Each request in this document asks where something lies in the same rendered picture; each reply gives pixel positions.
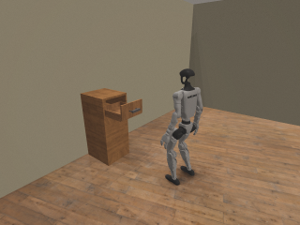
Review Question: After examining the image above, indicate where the cabinet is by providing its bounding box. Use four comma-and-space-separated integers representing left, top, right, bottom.
80, 88, 129, 166

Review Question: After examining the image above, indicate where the robot right hand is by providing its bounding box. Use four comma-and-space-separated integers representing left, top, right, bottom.
193, 123, 199, 135

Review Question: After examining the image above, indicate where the robot left hand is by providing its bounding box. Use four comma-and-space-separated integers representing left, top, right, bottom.
160, 133, 171, 149

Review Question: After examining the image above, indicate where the robot thigh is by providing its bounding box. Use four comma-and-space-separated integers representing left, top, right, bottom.
166, 127, 184, 159
178, 124, 196, 151

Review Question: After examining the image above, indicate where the left robot thigh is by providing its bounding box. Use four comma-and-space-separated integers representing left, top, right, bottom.
166, 127, 184, 159

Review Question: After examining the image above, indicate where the drawer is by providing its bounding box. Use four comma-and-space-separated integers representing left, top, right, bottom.
104, 98, 143, 122

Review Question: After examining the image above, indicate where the robot left upper arm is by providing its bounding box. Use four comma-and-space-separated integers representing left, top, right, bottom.
172, 91, 183, 119

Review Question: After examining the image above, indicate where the handle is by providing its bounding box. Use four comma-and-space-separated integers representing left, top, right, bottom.
129, 108, 141, 113

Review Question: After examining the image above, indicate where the robot left forearm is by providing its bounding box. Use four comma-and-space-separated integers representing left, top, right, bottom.
165, 112, 178, 136

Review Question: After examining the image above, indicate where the right robot thigh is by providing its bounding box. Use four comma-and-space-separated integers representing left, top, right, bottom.
178, 124, 196, 151

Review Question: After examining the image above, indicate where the robot right forearm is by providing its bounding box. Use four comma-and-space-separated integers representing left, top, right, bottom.
193, 109, 203, 125

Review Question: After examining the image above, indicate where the robot right upper arm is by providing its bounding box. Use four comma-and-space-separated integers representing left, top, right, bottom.
194, 87, 203, 111

